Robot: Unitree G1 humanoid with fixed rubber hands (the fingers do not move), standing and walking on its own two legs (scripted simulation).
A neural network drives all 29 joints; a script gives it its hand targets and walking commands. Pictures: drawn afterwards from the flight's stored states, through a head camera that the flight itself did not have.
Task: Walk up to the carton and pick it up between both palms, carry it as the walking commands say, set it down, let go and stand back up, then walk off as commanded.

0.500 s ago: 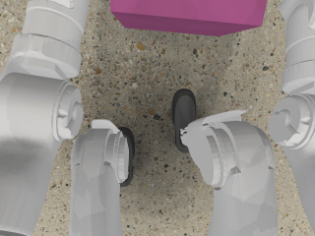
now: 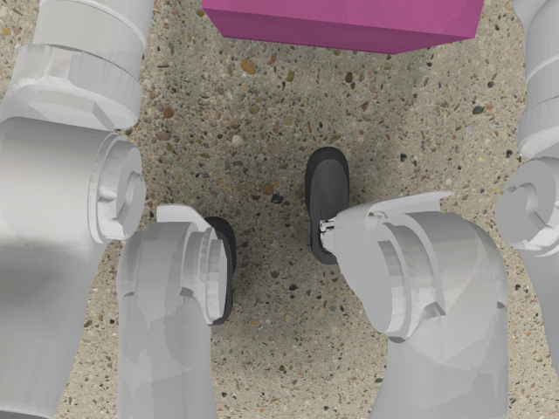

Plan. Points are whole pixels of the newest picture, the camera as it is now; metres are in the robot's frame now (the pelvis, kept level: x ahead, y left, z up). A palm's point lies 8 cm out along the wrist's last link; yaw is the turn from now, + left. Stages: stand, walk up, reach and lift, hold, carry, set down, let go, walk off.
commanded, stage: set down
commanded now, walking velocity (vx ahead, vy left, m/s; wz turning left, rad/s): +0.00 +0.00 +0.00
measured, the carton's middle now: out of the picture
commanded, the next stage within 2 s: none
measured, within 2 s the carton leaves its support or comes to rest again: neither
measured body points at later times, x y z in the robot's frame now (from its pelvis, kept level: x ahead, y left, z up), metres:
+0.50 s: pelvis +0.00 +0.00 +0.00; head +0.39 -0.03 +0.21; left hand +0.61 +0.04 -0.19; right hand +0.53 -0.30 -0.18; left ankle +0.08 +0.10 -0.34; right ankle +0.17 -0.12 -0.34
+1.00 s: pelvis +0.00 +0.00 +0.00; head +0.39 -0.03 +0.21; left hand +0.61 +0.04 -0.19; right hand +0.53 -0.30 -0.19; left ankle +0.08 +0.10 -0.34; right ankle +0.17 -0.12 -0.34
